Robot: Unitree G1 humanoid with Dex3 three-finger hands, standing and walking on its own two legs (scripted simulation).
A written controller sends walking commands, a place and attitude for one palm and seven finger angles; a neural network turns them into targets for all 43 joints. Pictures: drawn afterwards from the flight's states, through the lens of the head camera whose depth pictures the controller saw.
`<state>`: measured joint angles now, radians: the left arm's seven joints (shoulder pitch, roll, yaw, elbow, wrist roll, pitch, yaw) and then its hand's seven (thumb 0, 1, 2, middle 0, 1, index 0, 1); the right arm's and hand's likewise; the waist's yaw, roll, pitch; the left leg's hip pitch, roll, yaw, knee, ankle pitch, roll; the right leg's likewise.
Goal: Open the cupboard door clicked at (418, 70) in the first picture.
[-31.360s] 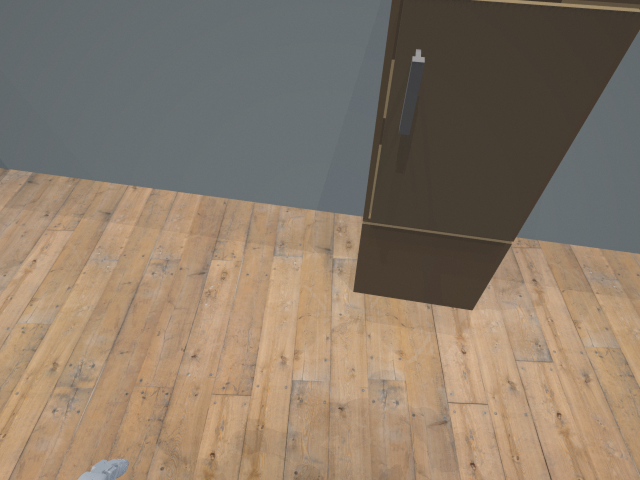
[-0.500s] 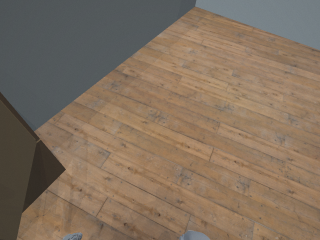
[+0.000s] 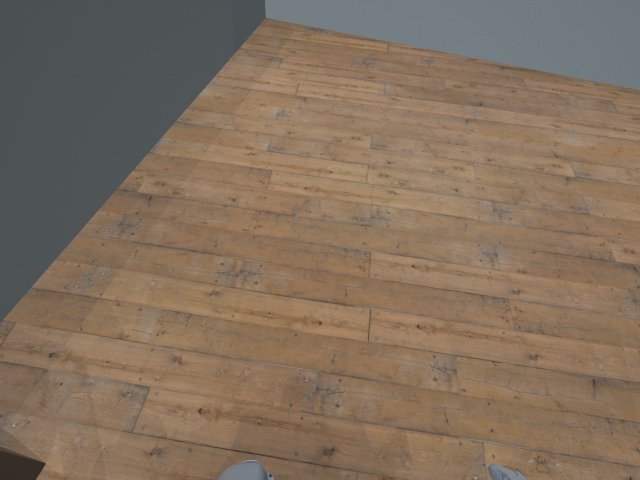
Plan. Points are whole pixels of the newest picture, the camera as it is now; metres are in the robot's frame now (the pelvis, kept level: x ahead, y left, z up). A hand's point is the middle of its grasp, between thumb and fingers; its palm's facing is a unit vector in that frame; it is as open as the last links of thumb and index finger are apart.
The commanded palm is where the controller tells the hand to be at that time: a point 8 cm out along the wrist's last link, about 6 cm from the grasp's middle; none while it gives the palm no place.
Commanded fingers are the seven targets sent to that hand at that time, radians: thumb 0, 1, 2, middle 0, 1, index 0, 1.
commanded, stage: walk to a spot facing it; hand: left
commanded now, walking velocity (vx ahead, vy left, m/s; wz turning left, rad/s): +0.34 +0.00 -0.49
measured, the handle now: out of the picture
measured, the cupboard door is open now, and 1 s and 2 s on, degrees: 44 44 44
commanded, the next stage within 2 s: turn to face it in 0.88 s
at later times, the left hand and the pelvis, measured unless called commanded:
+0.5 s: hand (289, 314) +0.38 +0.07 -0.14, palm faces -0.25 -0.94 -0.22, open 7.4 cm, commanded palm none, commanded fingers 0.00 0.90 0.90 -0.20 -0.30 -0.20 -0.30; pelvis +0.21 -0.07 +0.01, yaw -13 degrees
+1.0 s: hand (308, 252) +0.53 +0.05 -0.15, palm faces -0.27 -0.95 -0.16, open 7.4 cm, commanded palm none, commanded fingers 0.00 0.90 0.90 -0.20 -0.30 -0.20 -0.30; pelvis +0.45 -0.11 +0.02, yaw -20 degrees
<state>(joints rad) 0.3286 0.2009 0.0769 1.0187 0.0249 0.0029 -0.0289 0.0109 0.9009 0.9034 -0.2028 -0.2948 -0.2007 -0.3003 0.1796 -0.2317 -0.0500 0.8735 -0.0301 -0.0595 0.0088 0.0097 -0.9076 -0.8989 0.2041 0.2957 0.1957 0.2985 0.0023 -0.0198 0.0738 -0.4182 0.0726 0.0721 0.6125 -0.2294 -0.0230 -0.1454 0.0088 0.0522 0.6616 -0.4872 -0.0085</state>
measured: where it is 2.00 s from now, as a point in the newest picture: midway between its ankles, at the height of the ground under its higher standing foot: (384, 344)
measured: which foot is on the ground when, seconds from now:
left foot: down 0.00-0.38, up 0.40-0.78, down 0.80-1.00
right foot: up 0.00-0.36, down 0.38-0.80, up 0.82-1.00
